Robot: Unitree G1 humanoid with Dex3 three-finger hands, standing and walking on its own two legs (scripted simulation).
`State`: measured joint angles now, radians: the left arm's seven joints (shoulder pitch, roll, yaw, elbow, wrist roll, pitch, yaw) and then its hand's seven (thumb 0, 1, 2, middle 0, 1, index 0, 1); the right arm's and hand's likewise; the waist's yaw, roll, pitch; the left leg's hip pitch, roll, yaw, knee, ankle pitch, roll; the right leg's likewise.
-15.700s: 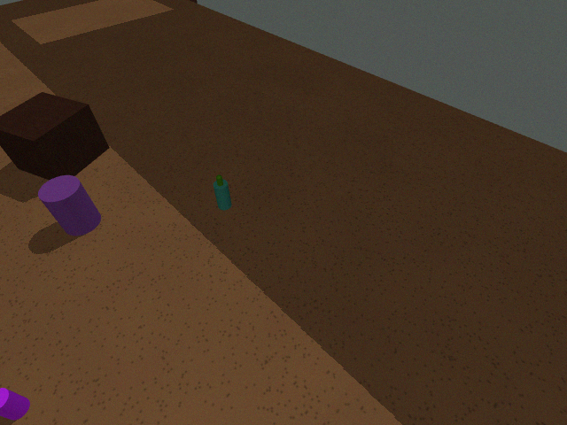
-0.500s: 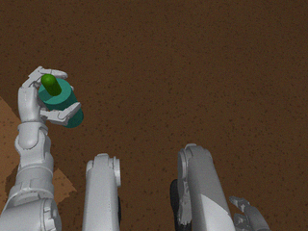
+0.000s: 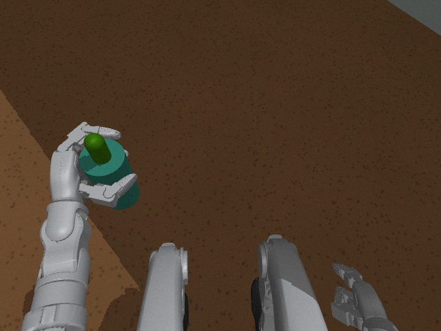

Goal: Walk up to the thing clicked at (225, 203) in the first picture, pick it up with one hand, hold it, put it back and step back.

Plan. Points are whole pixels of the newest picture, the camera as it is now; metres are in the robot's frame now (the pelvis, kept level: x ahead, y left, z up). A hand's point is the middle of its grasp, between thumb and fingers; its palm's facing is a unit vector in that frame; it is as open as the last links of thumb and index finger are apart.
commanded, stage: lift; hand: left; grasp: from the side
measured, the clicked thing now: (109, 170) +0.40 +0.20 -0.01
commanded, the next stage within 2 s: hold in 1.32 s
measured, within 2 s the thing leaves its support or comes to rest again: neither
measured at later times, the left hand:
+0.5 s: hand (70, 123) +0.39 +0.18 +0.16, palm faces +0.10 -0.99 -0.04, open 9.7 cm
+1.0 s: hand (58, 87) +0.39 +0.17 +0.22, palm faces +0.10 -0.99 -0.03, open 9.7 cm
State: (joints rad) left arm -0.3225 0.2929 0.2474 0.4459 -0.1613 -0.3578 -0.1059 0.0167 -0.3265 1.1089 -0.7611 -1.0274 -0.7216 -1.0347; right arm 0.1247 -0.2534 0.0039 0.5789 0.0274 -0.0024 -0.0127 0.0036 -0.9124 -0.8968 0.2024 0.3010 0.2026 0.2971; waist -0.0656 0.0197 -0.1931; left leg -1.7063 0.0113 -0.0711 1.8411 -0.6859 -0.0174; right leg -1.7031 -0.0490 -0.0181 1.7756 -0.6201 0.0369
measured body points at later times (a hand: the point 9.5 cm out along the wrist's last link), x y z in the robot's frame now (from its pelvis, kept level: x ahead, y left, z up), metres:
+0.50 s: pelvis +0.03 +0.00 +0.14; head +0.14 +0.02 +0.57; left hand +0.38 +0.24 +0.17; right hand +0.18 -0.24 +0.03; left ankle +0.06 +0.12 -0.48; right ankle +0.08 -0.14 -0.48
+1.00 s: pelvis +0.05 -0.01 +0.19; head +0.12 +0.00 +0.63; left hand +0.38 +0.22 +0.23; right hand +0.20 -0.25 +0.08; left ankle +0.06 +0.12 -0.48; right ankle +0.08 -0.14 -0.48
